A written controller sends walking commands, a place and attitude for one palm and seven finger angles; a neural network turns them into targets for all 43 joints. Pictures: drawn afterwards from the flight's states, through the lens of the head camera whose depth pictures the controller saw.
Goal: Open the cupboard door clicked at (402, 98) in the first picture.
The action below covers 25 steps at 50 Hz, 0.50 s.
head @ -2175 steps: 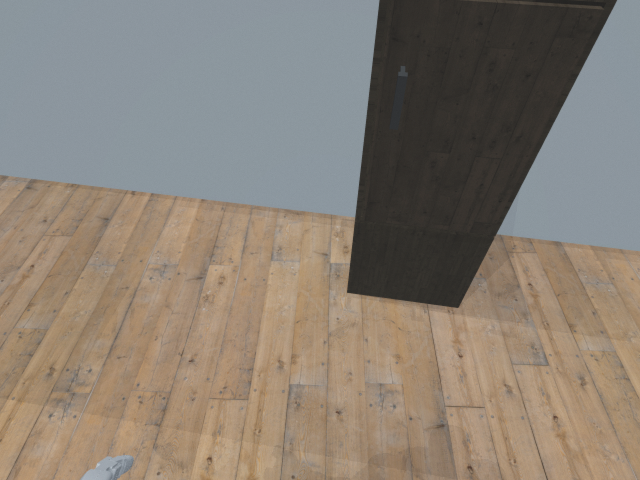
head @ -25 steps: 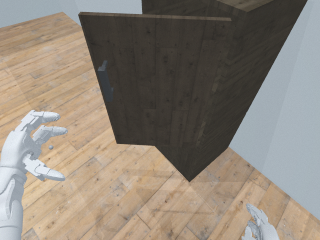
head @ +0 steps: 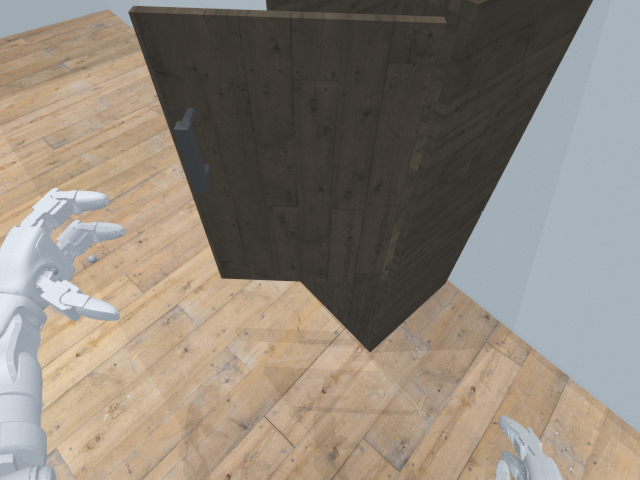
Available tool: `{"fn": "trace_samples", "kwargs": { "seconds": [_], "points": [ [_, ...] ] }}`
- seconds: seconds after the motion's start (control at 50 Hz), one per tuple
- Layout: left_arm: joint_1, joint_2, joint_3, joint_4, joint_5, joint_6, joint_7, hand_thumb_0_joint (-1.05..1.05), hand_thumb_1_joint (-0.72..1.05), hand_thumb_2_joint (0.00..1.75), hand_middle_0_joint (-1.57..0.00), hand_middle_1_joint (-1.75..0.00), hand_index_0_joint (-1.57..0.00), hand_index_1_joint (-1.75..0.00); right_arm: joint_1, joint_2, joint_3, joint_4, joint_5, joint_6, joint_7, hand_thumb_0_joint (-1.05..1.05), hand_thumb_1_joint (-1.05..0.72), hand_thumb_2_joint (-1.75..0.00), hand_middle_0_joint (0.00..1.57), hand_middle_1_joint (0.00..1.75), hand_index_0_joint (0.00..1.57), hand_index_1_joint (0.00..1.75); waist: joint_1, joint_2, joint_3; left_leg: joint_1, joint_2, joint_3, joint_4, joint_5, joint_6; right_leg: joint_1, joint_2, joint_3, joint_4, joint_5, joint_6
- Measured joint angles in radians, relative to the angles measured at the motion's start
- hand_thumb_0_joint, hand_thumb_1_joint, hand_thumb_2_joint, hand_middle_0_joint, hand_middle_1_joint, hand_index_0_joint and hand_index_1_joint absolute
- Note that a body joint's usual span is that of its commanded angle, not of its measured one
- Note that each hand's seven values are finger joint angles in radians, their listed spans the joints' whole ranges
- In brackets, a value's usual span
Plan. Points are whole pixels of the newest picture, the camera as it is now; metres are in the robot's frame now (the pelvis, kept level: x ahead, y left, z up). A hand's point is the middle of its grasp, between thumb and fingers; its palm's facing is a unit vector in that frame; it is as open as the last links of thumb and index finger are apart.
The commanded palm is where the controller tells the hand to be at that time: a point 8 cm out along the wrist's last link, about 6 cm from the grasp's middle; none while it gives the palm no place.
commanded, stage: move the hooked fingers beside the handle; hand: left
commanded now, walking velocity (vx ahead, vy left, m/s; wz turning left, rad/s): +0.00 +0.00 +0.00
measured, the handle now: (196, 151) +0.55 +0.22 +0.08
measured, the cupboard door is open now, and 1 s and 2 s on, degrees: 46 46 46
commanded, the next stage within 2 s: none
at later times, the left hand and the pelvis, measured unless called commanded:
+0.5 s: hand (111, 219) +0.40 +0.29 +0.10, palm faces +0.00 -1.00 +0.00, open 14.0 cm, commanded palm +0.38 +0.34 +0.09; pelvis +0.00 +0.02 +0.00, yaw -1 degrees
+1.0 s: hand (133, 185) +0.47 +0.29 +0.09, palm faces +0.00 -1.00 +0.00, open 14.0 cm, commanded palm +0.45 +0.33 +0.08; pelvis +0.01 +0.03 -0.01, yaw -2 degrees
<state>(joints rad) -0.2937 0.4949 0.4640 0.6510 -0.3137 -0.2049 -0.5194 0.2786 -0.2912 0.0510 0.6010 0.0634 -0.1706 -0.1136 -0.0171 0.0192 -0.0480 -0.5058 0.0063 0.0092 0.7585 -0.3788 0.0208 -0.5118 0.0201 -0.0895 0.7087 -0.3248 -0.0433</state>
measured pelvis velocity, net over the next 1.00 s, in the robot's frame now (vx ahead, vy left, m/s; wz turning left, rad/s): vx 0.01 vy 0.03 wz -0.03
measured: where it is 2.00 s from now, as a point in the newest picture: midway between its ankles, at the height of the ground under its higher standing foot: outside the picture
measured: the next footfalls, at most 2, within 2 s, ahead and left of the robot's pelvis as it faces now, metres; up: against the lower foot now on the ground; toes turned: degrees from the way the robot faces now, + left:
none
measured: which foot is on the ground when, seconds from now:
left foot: down 0.00-1.00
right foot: down 0.00-1.00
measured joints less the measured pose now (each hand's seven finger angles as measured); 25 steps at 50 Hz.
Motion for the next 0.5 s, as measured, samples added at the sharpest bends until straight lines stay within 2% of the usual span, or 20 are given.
{"fn": "trace_samples", "kwargs": {
  "seconds": [0.1,0.26,0.4,0.5],
  "points": [
    [-0.061,0.002,-0.012,0.048,0.007,-0.015,0.001,-0.01,-0.5,0.3,-0.3,-1.2,-0.3,-1.2,0.022,-0.006,-0.006,0.005,0.0,0.013,0.005,0.01,-0.9,-0.89,0.2,0.3,0.21,0.3,-0.011,0.0,-0.003,-0.02,-0.002,0.009,0.003,0.001,0.005,-0.023,-0.002,0.008,0.005,0.003,0.005],
    [-0.101,0.015,0.017,0.113,0.034,-0.029,0.026,-0.01,-0.5,0.3,-0.3,-1.2,-0.3,-1.2,0.059,0.003,-0.005,-0.005,-0.006,0.046,0.022,0.01,-0.9,-0.89,0.2,0.3,0.21,0.3,-0.033,-0.01,-0.016,-0.037,-0.001,0.028,0.003,-0.004,0.013,-0.048,-0.001,0.028,0.007,0.005,0.012],
    [-0.144,0.023,0.011,0.146,0.042,-0.062,0.029,-0.01,-0.5,0.3,-0.3,-1.2,-0.3,-1.2,0.078,0.006,-0.008,0.0,-0.009,0.066,0.025,0.01,-0.9,-0.89,0.2,0.3,0.21,0.3,-0.033,-0.007,-0.019,-0.054,-0.003,0.027,0.014,-0.01,0.022,-0.057,-0.003,0.027,0.005,0.006,0.021],
    [-0.211,0.027,-0.011,0.205,0.051,-0.063,0.025,-0.01,-0.5,0.3,-0.3,-1.2,-0.3,-1.2,0.073,0.007,-0.005,0.009,-0.01,0.079,0.026,0.01,-0.9,-0.89,0.2,0.3,0.21,0.3,-0.036,-0.008,-0.025,-0.072,-0.01,0.024,0.022,-0.012,0.028,-0.072,-0.01,0.025,0.009,0.004,0.027]
  ]
}}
